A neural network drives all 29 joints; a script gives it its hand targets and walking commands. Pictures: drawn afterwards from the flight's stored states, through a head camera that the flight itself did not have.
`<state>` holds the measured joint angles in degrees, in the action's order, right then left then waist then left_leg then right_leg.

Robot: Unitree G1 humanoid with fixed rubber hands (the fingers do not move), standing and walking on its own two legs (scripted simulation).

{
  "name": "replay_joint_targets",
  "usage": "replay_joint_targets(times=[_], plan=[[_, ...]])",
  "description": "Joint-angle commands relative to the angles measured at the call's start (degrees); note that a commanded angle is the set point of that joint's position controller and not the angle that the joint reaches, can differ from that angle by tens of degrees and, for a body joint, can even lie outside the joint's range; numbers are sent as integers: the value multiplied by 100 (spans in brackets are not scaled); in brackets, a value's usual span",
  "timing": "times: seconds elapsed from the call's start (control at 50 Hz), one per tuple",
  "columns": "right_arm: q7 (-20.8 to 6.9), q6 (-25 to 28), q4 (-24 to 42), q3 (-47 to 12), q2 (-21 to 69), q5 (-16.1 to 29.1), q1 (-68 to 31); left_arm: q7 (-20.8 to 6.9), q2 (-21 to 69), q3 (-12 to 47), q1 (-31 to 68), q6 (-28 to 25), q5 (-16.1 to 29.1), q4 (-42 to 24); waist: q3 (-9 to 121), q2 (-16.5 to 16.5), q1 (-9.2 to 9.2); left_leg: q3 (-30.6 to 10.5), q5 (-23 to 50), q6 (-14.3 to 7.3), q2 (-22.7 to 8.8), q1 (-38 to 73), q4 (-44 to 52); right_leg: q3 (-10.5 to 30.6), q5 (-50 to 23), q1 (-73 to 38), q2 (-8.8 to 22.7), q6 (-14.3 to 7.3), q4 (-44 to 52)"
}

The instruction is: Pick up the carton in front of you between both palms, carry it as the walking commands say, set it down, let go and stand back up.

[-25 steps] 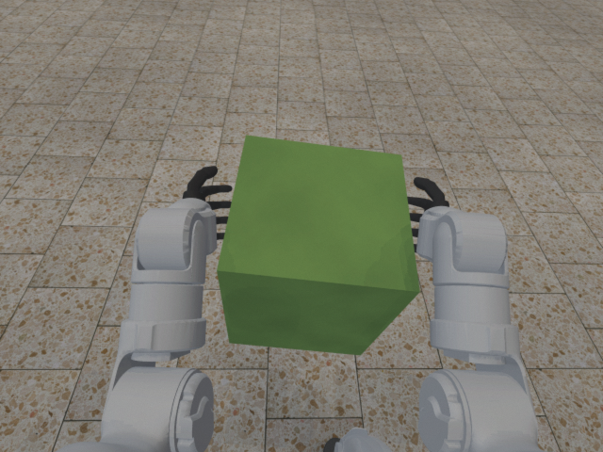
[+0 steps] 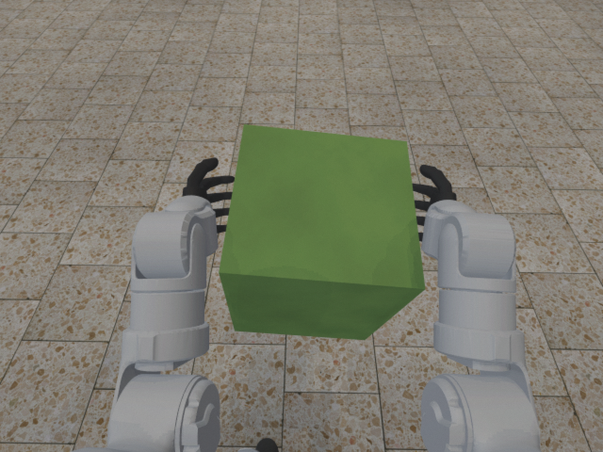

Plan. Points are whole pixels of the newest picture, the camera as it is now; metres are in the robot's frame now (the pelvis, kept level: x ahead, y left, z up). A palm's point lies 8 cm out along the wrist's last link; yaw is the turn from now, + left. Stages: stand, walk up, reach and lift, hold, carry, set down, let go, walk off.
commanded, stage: carry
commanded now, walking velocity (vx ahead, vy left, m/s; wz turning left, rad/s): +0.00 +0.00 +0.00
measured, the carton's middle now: (312, 245) +0.39 +0.00 +0.03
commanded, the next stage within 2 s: hold in 1.50 s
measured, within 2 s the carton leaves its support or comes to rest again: neither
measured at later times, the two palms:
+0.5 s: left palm (220, 237) +0.38 +0.12 +0.06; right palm (432, 244) +0.38 -0.16 +0.06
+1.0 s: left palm (212, 274) +0.33 +0.13 +0.05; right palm (444, 282) +0.32 -0.17 +0.06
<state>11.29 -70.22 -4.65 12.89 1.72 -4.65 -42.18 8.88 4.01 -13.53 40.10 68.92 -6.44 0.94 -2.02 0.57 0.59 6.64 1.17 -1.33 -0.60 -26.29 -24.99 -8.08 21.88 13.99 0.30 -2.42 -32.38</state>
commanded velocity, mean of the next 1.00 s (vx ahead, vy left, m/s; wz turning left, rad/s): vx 0.00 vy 0.00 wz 0.00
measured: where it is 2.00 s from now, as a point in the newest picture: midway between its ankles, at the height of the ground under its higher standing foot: outside the picture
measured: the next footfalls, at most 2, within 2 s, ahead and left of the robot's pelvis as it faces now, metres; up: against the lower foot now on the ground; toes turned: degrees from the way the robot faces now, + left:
none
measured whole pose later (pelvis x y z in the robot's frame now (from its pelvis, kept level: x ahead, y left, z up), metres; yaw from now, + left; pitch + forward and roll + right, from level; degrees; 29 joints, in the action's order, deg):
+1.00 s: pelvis +0.04 -0.01 +0.00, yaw -2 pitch +1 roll +0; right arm 1.2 -41.3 -17.2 12.9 9.0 -16.5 -16.2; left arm 1.1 8.7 -12.3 15.1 41.6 -16.5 16.8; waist 9.6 0.1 -0.1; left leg 8.0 -9.2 -1.7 -2.7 -21.1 -29.4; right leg -5.8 19.7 12.6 0.4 -1.7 -31.2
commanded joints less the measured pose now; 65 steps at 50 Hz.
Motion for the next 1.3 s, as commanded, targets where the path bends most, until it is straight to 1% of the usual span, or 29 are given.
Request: replay_joint_targets(times=[0.0,0.02,0.04,0.06,0.08,0.12,0.14,0.16,0.18,0.2,0.22,0.24,0.3,0.32,0.34,0.36,0.42,0.44,0.46,0.48,0.52,0.56,0.62,0.7,0.78,0.86,0.96,1.08,1.28], plan=[[-1806,61,82,-3637,6212,2579,-3867,-1544,5942,3711,3657,105,2510,219,3945,720,-14,-1470,6172,-915,-1781,4254,-676,418,-969,665,385,294,-898],[-1842,67,-118,-3556,6302,2590,-3625,-1556,5908,3674,3656,138,2494,270,4097,1243,83,-1810,6209,-1224,-1974,4555,-583,518,598,1116,228,311,-938],[-1877,70,-152,-3471,6333,2581,-3566,-1573,6053,3685,3763,137,2535,334,3978,1163,89,-1782,5756,-1247,-1917,4489,-430,602,986,1234,213,307,-751],[-1905,69,-170,-3413,6440,2553,-3555,-1590,6189,3682,3823,111,2578,366,3954,876,60,-1699,5104,-1153,-1810,4320,-305,632,897,1102,201,294,-332],[-1928,86,-120,-3359,6535,2535,-3611,-1608,6316,3645,3798,70,2600,401,3920,764,-32,-1441,4564,-974,-1675,3995,-302,593,488,731,215,278,139],[-1963,160,-150,-3303,6710,2461,-3528,-1654,6548,3555,3667,-31,2567,510,3844,590,-90,-909,3330,-616,-1317,3284,-333,494,-836,-189,276,288,951],[-1985,224,-173,-3282,6755,2398,-3415,-1696,6668,3538,3539,-94,2532,572,3814,523,-82,-783,2886,-513,-1167,2973,-324,565,-1306,-489,380,273,865],[-2012,295,-205,-3273,6796,2313,-3267,-1750,6775,3535,3424,-164,2484,645,3756,284,-69,-654,2629,-431,-1008,2609,-392,673,-2215,-764,553,264,490],[-2048,373,-265,-3271,6839,2212,-3050,-1806,6836,3523,3220,-260,2405,724,3687,-74,-84,-507,2503,-380,-906,2323,-523,722,-3289,-930,720,230,157],[-2089,472,-352,-3274,6886,2120,-2803,-1868,6859,3495,2975,-366,2337,787,3611,-162,-98,-438,2465,-360,-836,2146,-633,724,-3808,-979,772,212,37],[-2134,590,-386,-3296,6914,2044,-2588,-1925,6867,3493,2755,-489,2267,790,3551,-111,-111,-414,2566,-348,-800,2113,-698,714,-3935,-899,776,213,-61],[-2179,716,-394,-3337,6929,1980,-2402,-1972,6865,3521,2585,-619,2212,742,3516,-84,-117,-435,2782,-374,-812,2163,-758,701,-3878,-768,748,224,-147],[-2280,1084,-242,-3543,6907,1896,-2054,-2050,6810,3749,2327,-992,2140,441,3388,-12,-105,-545,3372,-472,-942,2342,-814,652,-3027,-410,623,291,-110],[-2296,1193,-206,-3599,6871,1858,-1928,-2062,6757,3816,2203,-1101,2108,375,3337,16,-107,-564,3351,-473,-959,2323,-808,650,-2844,-410,606,300,-5],[-2309,1298,-192,-3647,6828,1805,-1764,-2073,6687,3877,2036,-1207,2058,326,3288,16,-107,-560,3182,-452,-947,2239,-817,664,-2879,-493,617,296,73],[-2322,1401,-199,-3681,6782,1738,-1568,-2085,6607,3916,1840,-1311,1991,302,3247,-35,-105,-529,2871,-410,-904,2085,-854,694,-3186,-645,658,278,79],[-2377,1718,-272,-3721,6662,1502,-1005,-2131,6343,3906,1246,-1628,1727,336,3124,-342,-99,-385,1538,-231,-693,1506,-979,820,-4617,-1062,888,163,-68],[-2395,1828,-296,-3725,6635,1412,-826,-2140,6290,3904,1061,-1738,1621,341,3067,-385,-99,-369,1215,-182,-656,1431,-977,841,-4808,-1062,947,125,-78],[-2415,1946,-315,-3716,6603,1320,-699,-2149,6213,3878,921,-1855,1505,341,3016,-389,-97,-375,1030,-152,-651,1432,-956,835,-4795,-1007,972,102,-70],[-2437,2072,-343,-3698,6562,1222,-605,-2161,6132,3842,813,-1977,1382,352,2969,-364,-94,-391,955,-139,-667,1480,-926,810,-4590,-916,965,100,-41],[-2463,2319,-406,-3609,6382,1004,-404,-2179,6134,3748,588,-2210,1201,446,2860,-264,-80,-428,829,-138,-729,1566,-862,758,-3824,-717,913,112,75],[-2476,2535,-506,-3507,6421,882,-188,-2175,6043,3606,374,-2418,1046,564,2691,-128,-73,-488,707,-141,-792,1608,-743,743,-2986,-484,861,105,199],[-2455,2798,-724,-3226,6249,582,37,-2197,5885,3303,240,-2677,776,832,2396,-23,-69,-554,437,-143,-838,1539,-567,776,-2148,-229,817,81,388],[-2464,3124,-1096,-2805,6068,255,186,-2233,5743,2907,129,-3009,471,1227,2128,-62,-65,-575,-54,-123,-839,1443,-370,853,-1595,-33,830,49,599],[-2462,3287,-1144,-2806,6124,214,43,-2247,5791,2942,351,-3189,468,1259,2045,-108,-60,-596,-442,-108,-822,1416,-233,925,-1189,107,835,11,767],[-2443,3185,-1008,-3021,6202,352,-111,-2231,5837,3161,550,-3102,607,1126,2070,-115,-58,-621,-691,-101,-808,1436,-141,957,-873,198,817,-19,869],[-2455,3052,-1189,-2819,6080,241,127,-2219,5741,2951,264,-2961,466,1316,2067,-72,-62,-625,-706,-92,-828,1409,-79,932,-800,218,789,-18,850],[-2473,3042,-1124,-2822,6116,260,65,-2209,5776,2993,366,-2946,505,1189,2002,-30,-59,-659,-881,-81,-837,1351,-2,946,-595,323,767,-35,872],[-2463,3047,-898,-3013,6148,365,144,-2176,5798,3207,321,-2943,623,942,2169,-3,-54,-690,-792,-102,-858,1399,25,923,-644,274,728,-47,771]])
